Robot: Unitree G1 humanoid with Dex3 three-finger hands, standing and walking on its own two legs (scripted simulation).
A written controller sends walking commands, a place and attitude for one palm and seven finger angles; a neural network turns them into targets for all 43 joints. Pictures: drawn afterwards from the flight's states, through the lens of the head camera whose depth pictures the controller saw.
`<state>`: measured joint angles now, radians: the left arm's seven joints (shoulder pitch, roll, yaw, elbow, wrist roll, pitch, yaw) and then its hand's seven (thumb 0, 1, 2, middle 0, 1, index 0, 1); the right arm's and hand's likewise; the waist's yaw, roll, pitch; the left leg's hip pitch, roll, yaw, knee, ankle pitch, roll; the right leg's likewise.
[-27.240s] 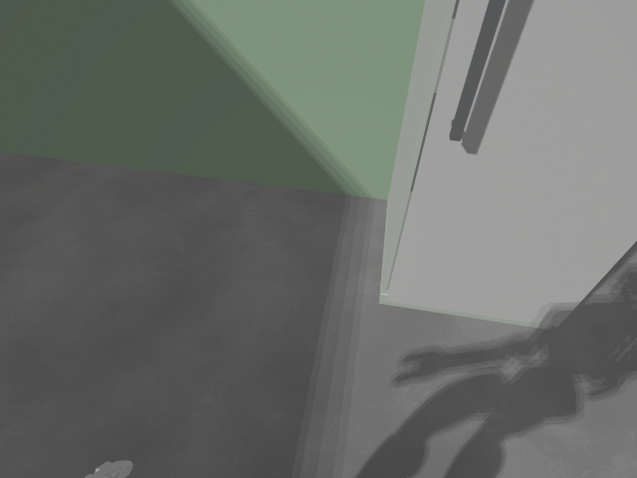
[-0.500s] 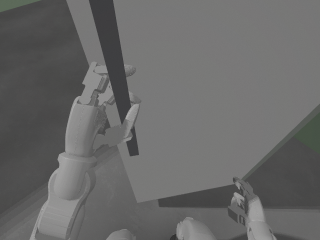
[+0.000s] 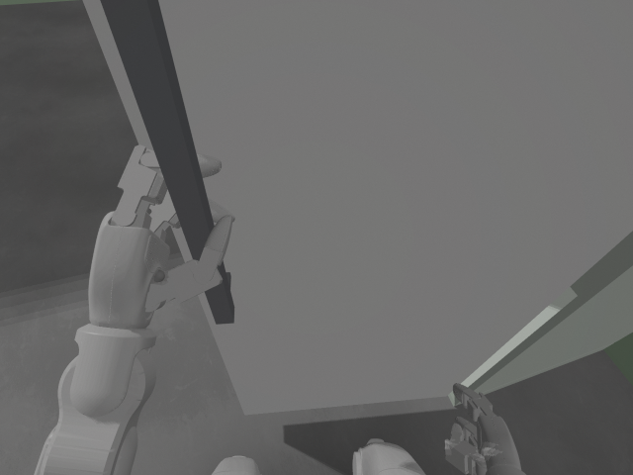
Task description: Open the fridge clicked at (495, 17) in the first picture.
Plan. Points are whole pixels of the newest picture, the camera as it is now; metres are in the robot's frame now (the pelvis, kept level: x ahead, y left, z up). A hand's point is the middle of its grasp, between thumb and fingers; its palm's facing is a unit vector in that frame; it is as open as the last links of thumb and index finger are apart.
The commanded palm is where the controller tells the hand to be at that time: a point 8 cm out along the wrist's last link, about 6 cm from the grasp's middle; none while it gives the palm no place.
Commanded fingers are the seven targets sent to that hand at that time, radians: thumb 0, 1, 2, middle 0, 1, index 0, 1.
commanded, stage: stop walking and hold the door back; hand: left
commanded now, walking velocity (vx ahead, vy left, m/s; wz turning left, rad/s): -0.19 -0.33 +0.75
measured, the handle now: (182, 140) +0.31 +0.13 +0.29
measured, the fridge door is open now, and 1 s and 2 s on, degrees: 77 77 77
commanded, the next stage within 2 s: loosen the grip on the handle in 1.76 s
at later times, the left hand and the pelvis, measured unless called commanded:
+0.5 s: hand (229, 320) +0.20 +0.09 +0.21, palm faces +0.33 -0.92 -0.22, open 6.3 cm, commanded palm +0.20 +0.16 +0.18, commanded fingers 0.00 0.90 0.90 -0.45 -1.40 -0.45 -1.40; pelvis -0.12 -0.12 +0.01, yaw +12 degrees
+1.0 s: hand (222, 250) +0.26 +0.11 +0.21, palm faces +0.32 -0.93 -0.17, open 5.4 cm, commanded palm +0.20 +0.19 +0.18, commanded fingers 0.00 0.90 0.90 -0.45 -1.40 -0.45 -1.40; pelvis -0.18 -0.12 +0.02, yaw +11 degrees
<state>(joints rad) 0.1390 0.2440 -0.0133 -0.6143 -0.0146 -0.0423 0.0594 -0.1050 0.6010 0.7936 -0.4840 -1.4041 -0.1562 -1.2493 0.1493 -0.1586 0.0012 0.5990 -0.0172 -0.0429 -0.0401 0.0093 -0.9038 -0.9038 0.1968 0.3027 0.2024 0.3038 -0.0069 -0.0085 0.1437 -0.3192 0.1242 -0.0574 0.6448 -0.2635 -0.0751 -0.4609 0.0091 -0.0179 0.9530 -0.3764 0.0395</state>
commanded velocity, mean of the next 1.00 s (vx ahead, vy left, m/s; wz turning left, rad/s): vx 0.18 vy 0.15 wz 0.04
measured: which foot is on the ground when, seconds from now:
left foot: down 0.00-0.06, up 0.08-0.38, down 0.40-0.62, up 0.64-1.00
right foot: up 0.00-0.04, down 0.06-0.40, up 0.42-0.60, down 0.62-1.00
